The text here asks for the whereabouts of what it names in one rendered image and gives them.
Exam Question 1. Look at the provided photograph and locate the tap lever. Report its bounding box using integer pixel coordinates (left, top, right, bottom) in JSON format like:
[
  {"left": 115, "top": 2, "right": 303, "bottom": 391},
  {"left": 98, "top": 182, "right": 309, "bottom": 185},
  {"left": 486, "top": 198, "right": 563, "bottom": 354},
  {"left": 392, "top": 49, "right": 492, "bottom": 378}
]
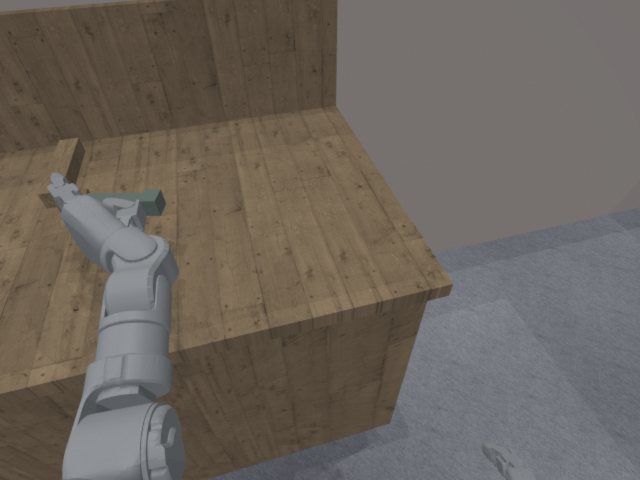
[{"left": 87, "top": 189, "right": 166, "bottom": 216}]

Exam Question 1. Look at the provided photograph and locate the left robot hand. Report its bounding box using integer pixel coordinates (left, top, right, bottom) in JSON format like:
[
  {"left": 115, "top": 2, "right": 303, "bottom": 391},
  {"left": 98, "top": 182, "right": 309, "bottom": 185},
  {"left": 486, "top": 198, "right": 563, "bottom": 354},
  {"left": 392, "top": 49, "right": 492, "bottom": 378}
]
[{"left": 47, "top": 172, "right": 147, "bottom": 268}]

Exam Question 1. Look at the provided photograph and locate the left robot upper arm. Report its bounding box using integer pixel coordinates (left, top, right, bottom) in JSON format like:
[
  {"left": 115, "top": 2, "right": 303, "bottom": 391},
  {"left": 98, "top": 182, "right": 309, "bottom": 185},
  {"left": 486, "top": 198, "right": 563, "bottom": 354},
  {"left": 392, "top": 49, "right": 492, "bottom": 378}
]
[{"left": 63, "top": 402, "right": 186, "bottom": 480}]

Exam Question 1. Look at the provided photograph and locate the counter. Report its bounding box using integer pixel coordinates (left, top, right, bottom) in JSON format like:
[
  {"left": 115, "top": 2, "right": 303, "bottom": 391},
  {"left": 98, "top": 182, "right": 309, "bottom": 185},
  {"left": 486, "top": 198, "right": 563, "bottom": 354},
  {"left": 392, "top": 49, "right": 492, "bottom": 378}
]
[{"left": 0, "top": 0, "right": 453, "bottom": 480}]

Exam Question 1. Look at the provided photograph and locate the right robot hand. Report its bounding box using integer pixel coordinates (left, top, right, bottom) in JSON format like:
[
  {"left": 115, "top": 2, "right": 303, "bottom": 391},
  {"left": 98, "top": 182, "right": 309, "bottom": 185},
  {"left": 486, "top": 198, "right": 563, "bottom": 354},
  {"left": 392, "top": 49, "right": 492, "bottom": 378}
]
[{"left": 482, "top": 442, "right": 538, "bottom": 480}]

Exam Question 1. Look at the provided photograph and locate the left robot forearm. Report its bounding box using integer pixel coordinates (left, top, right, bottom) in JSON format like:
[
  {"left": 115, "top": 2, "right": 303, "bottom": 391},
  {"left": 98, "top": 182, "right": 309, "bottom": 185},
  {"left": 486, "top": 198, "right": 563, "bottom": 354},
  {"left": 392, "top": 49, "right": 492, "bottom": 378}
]
[{"left": 62, "top": 227, "right": 179, "bottom": 480}]

